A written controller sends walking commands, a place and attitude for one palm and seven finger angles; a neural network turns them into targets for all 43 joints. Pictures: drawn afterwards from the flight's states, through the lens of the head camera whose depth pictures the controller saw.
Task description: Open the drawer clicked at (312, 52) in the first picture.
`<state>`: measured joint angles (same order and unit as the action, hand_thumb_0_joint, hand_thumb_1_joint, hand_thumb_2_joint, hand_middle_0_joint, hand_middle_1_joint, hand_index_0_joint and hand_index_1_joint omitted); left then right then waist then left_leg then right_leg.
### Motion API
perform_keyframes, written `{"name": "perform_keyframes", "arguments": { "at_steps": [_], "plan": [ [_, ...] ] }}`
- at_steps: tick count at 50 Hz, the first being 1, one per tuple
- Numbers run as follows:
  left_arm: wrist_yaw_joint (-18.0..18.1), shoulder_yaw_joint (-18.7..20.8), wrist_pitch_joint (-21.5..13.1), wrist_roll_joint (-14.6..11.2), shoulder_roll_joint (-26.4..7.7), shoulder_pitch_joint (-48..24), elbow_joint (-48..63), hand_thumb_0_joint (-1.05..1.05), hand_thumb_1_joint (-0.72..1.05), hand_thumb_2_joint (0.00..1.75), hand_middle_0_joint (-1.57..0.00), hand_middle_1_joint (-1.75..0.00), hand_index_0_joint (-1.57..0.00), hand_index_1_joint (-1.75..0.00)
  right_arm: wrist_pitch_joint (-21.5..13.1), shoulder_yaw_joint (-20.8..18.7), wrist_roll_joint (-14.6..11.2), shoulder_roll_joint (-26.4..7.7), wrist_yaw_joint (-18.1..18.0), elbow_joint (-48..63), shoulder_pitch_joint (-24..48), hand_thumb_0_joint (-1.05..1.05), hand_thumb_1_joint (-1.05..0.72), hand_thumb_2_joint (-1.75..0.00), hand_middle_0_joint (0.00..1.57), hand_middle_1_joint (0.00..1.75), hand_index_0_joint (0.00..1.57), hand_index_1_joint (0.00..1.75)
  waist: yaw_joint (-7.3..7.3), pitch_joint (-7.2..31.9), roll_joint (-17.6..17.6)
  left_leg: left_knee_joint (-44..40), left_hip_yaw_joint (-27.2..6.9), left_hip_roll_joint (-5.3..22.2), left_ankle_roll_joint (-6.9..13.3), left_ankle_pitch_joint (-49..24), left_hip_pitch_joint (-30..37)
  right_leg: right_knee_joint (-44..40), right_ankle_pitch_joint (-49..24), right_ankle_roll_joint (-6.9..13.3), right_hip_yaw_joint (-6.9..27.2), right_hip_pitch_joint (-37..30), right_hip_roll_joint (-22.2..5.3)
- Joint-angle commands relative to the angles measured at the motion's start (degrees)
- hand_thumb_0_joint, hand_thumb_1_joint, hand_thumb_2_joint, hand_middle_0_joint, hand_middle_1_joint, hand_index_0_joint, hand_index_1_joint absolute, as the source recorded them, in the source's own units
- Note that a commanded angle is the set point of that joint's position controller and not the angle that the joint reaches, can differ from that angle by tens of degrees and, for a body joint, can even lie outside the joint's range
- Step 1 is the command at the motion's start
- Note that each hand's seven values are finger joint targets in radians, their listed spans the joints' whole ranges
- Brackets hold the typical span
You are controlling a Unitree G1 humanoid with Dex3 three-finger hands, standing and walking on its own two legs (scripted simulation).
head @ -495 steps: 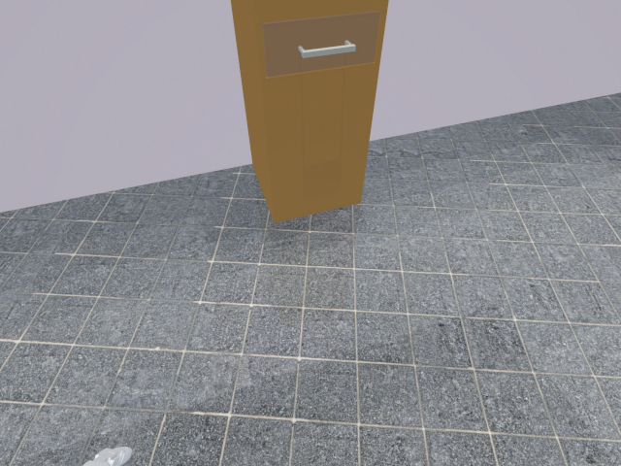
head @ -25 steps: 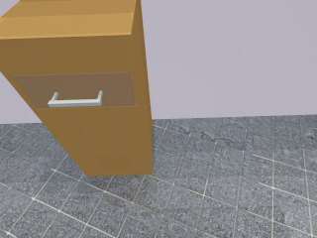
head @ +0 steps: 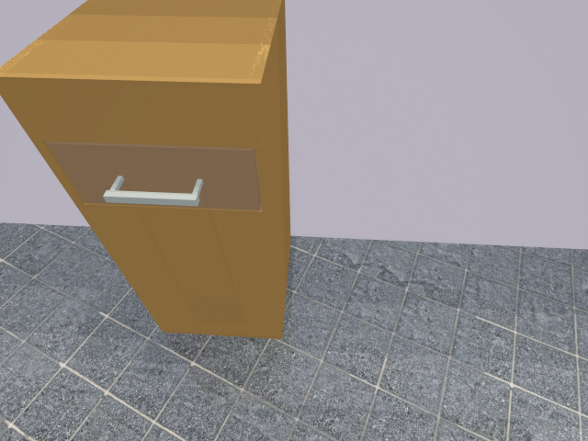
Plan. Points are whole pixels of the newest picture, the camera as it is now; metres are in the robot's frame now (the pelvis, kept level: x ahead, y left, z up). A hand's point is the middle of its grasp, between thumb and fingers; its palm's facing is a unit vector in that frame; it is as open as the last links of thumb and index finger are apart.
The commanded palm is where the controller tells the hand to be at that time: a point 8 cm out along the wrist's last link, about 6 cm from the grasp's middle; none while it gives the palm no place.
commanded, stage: look again from close up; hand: left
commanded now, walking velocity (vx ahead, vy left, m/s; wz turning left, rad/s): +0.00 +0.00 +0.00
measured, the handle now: (155, 190) +0.54 +0.32 -0.01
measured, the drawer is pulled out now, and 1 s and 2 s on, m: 0.00 0.00 0.00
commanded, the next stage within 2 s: shuffle to correct the standing spot in 0.54 s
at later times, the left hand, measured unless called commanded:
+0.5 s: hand out of the picture -0.02 +0.23 -0.18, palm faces -0.01 -0.98 -0.20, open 7.4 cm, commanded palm none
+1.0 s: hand out of the picture -0.03 +0.23 -0.20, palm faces +0.06 -0.99 -0.15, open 7.4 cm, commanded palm none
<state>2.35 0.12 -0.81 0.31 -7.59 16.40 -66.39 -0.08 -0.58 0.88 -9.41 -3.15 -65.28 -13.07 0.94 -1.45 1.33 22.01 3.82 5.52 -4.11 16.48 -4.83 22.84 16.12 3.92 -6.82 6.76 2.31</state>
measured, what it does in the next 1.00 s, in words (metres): shifts its weight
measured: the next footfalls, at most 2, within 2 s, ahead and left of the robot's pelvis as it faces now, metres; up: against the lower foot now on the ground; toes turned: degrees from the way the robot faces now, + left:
right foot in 1.34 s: +0.06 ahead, -0.03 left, +0.00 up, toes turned +3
left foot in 1.66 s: +0.06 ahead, +0.20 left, +0.00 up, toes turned -1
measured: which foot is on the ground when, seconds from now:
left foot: down 0.00-1.00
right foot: down 0.00-0.98, up 1.00-1.00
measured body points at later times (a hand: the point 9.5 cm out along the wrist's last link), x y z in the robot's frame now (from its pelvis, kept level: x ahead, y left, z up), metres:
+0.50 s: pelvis -0.04 +0.05 +0.00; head -0.03 +0.05 +0.45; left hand -0.02 +0.28 -0.16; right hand -0.06 -0.15 -0.17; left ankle -0.05 +0.14 -0.74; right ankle -0.04 -0.06 -0.74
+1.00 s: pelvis +0.01 +0.07 -0.01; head +0.03 +0.09 +0.43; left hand -0.03 +0.28 -0.18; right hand +0.00 -0.16 -0.16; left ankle -0.04 +0.14 -0.74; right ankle -0.04 -0.06 -0.73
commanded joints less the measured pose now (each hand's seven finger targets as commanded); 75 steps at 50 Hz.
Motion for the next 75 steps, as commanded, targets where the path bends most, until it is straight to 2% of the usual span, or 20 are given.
{"name": "perform_keyframes", "arguments": {
  "at_steps": [1,2,3,6,8,11,20,35,41,44,47,49,51,55,62,65,66,68,69,75],
  "plan": [
    [0.3,1.0,-0.6,0.1,-6.8,3.1,1.6,0.00,0.90,0.90,-0.20,-0.30,-0.20,-0.30,0.1,-0.4,-0.3,-3.4,0.2,0.2,-5.5,0.00,-0.90,-0.90,0.20,0.30,0.20,0.30,-1.34,-1.3,-1.8,-1.0,-0.7,2.1,2.9,-13.8,0.2,-4.2,-26.4,-2.5,7.7,0.6,-9.9],
    [2.7,1.9,-2.4,0.9,-8.8,10.4,-0.4,0.00,0.90,0.90,-0.20,-0.30,-0.20,-0.30,-0.8,-1.1,-0.8,-5.4,1.1,4.3,1.1,0.00,-0.90,-0.90,0.20,0.30,0.20,0.30,2.18,-4.9,-10.0,16.5,3.4,-0.3,2.2,-2.5,-12.9,-2.5,-61.2,-9.4,14.6,-1.1,-14.2],
    [2.5,2.0,-3.0,1.3,-10.2,10.7,2.3,0.00,0.90,0.90,-0.20,-0.30,-0.20,-0.30,-0.2,-0.9,-0.7,-2.6,1.2,7.1,-2.1,0.00,-0.90,-0.90,0.20,0.30,0.20,0.30,-0.65,-0.6,-7.1,21.2,-2.7,-1.7,4.4,6.7,-15.2,-0.2,-68.1,-7.4,15.2,-4.9,-17.9],
    [1.4,1.6,-2.7,1.3,-8.8,5.0,5.0,0.00,0.90,0.90,-0.20,-0.30,-0.20,-0.30,-0.4,-0.6,-0.9,-0.7,1.8,7.5,-4.0,0.00,-0.90,-0.90,0.20,0.30,0.20,0.30,-2.09,5.6,-2.3,15.7,-1.5,-1.8,4.5,6.4,-11.2,0.0,-43.0,3.3,10.0,-3.3,-15.3],
    [1.1,1.2,-2.1,0.9,-7.7,2.9,6.0,0.00,0.90,0.90,-0.20,-0.30,-0.20,-0.30,-0.9,-0.5,-0.4,-0.9,1.9,6.5,-7.0,0.00,-0.90,-0.90,0.20,0.30,0.20,0.30,-3.05,6.0,-5.7,6.5,-1.0,-2.8,4.2,-0.9,-5.2,1.0,-25.5,2.5,9.2,1.2,-12.9],
    [0.6,0.7,-0.7,0.3,-4.2,3.5,6.4,0.00,0.90,0.90,-0.20,-0.30,-0.20,-0.30,-1.7,-0.6,0.5,-4.8,1.5,6.6,-7.7,0.00,-0.90,-0.90,0.20,0.30,0.20,0.30,-1.43,-0.2,3.2,0.4,-8.2,3.7,7.4,-6.7,-9.0,2.8,-0.9,-1.4,6.8,7.4,-6.5],
    [-0.5,0.2,0.2,0.8,-4.9,4.1,5.4,0.00,0.90,0.90,-0.20,-0.30,-0.20,-0.30,-1.7,0.3,0.3,-4.9,1.3,6.1,-7.5,0.00,-0.90,-0.90,0.20,0.30,0.20,0.30,-0.18,-7.0,0.8,-7.2,-9.8,2.1,8.0,7.3,-15.8,3.1,0.3,-1.7,6.2,6.1,-6.1],
    [-0.4,0.5,-0.4,0.8,-5.3,5.6,4.6,0.00,0.90,0.90,-0.20,-0.30,-0.20,-0.30,-1.9,0.7,0.2,-3.8,1.4,2.7,-10.0,0.00,-0.90,-0.90,0.20,0.30,0.20,0.30,-0.29,-2.3,-1.1,-1.9,-5.7,0.0,7.9,0.6,-10.7,3.1,0.1,-0.8,8.6,5.0,-8.2],
    [-0.2,2.6,-0.4,0.9,-9.2,9.0,4.9,0.00,0.90,0.90,-0.20,-0.30,-0.20,-0.30,-0.7,0.4,0.5,-2.2,2.1,4.8,-8.5,0.00,-0.90,-0.90,0.20,0.30,0.20,0.30,0.79,-6.0,-9.9,12.1,0.1,-4.9,5.8,6.4,-19.9,-5.5,11.4,4.6,21.5,4.5,-17.7],
    [0.1,3.6,-0.8,1.3,-9.7,8.8,5.7,0.00,0.90,0.90,-0.20,-0.30,-0.20,-0.30,-1.1,0.2,0.4,-1.7,2.2,5.6,-7.5,0.00,-0.90,-0.90,0.20,0.30,0.20,0.30,0.40,-5.3,-9.0,13.6,-0.2,-3.8,5.5,6.0,-18.3,-4.9,0.1,6.7,22.6,5.5,-21.2],
    [-0.1,3.7,-0.3,1.3,-8.3,5.6,7.1,0.00,0.90,0.90,-0.20,-0.30,-0.20,-0.30,-1.8,0.1,0.2,-2.7,2.2,4.0,-13.0,0.00,-0.90,-0.90,0.20,0.30,0.20,0.30,-2.02,-1.9,-1.6,3.6,-1.6,-2.7,6.4,-4.7,-5.9,6.5,-4.2,2.6,11.2,10.5,-13.7],
    [-0.2,2.5,0.2,1.3,-4.2,2.0,9.0,0.00,0.90,0.90,-0.20,-0.30,-0.20,-0.30,-2.1,-0.8,0.6,-7.1,1.4,2.6,-19.0,0.00,-0.90,-0.90,0.20,0.30,0.20,0.30,-4.18,-1.0,16.3,-1.9,-17.0,10.1,14.2,-34.1,6.4,27.5,16.1,-2.4,-0.5,25.6,-3.5],
    [0.0,2.5,0.2,1.3,-5.2,-1.3,10.2,0.00,0.90,0.90,-0.20,-0.30,-0.20,-0.30,-2.1,0.0,0.4,-5.3,0.7,3.0,-18.3,0.00,-0.90,-0.90,0.20,0.30,0.20,0.30,-4.00,-2.2,11.6,-0.7,-16.1,11.6,18.8,-48.0,7.5,38.3,18.6,-2.4,3.7,30.3,-6.5],
    [-0.6,2.1,0.6,1.0,-2.7,-2.0,9.7,0.00,0.90,0.90,-0.20,-0.30,-0.20,-0.30,-2.7,-0.1,0.7,-5.2,0.2,5.9,-12.5,0.00,-0.90,-0.90,0.20,0.30,0.20,0.30,-1.43,-2.3,0.3,-1.4,-10.8,9.0,17.3,-53.1,3.3,36.2,11.2,-3.3,3.6,26.4,-7.3],
    [0.1,2.1,1.1,0.7,-4.5,-2.4,10.8,0.00,0.90,0.90,-0.20,-0.30,-0.20,-0.30,-2.3,-1.3,0.3,-6.9,-0.1,5.6,-9.7,0.00,-0.90,-0.90,0.20,0.30,0.20,0.30,-0.36,1.3,3.5,1.6,-7.1,7.7,12.5,-61.9,5.2,17.3,1.9,-3.0,2.4,15.8,-4.3],
    [0.3,2.7,0.2,1.0,-6.4,1.0,10.7,0.00,0.90,0.90,-0.20,-0.30,-0.20,-0.30,-1.8,-1.9,-0.2,-6.3,0.2,5.7,-9.5,0.00,-0.90,-0.90,0.20,0.30,0.20,0.30,1.44,3.3,1.5,8.3,-6.3,5.4,9.3,-55.5,3.4,6.1,-9.7,-2.4,3.6,7.5,-4.4],
    [0.5,3.0,-0.2,1.0,-8.0,3.4,10.1,0.00,0.90,0.90,-0.20,-0.30,-0.20,-0.30,-1.7,-2.0,-0.4,-5.8,0.3,6.3,-9.5,0.00,-0.90,-0.90,0.20,0.30,0.20,0.30,1.99,5.1,-2.2,12.4,-5.0,2.4,7.4,-45.3,-1.8,6.1,-26.9,-0.8,7.7,0.9,-7.6],
    [0.7,3.5,-0.7,0.8,-12.4,6.8,9.1,0.00,0.90,0.90,-0.20,-0.30,-0.20,-0.30,-1.1,-2.1,-0.9,-2.8,0.6,7.2,-10.0,0.00,-0.90,-0.90,0.20,0.30,0.20,0.30,1.91,9.0,-11.7,27.7,-1.8,-7.4,4.1,12.7,-15.8,6.4,-62.5,11.3,22.6,-8.6,-25.7],
    [0.8,3.3,-0.7,0.9,-12.0,5.8,9.5,0.00,0.90,0.90,-0.20,-0.30,-0.20,-0.30,-0.5,-1.9,-0.9,-1.4,0.5,7.9,-7.3,0.00,-0.90,-0.90,0.20,0.30,0.20,0.30,2.46,7.9,-12.7,32.3,-5.4,-6.0,4.2,21.3,-16.9,4.4,-60.3,14.3,23.8,-5.2,-27.3],
    [0.4,3.8,0.5,1.5,-11.5,-2.7,13.4,0.00,0.90,0.90,-0.20,-0.30,-0.20,-0.30,1.5,-1.8,-0.4,-0.1,2.1,7.3,-5.7,0.00,-0.90,-0.90,0.20,0.30,0.20,0.30,-0.48,2.1,-8.5,27.9,-1.9,-4.8,2.7,10.8,-13.4,-3.2,-22.9,8.3,15.3,10.8,-18.7]
  ]
}}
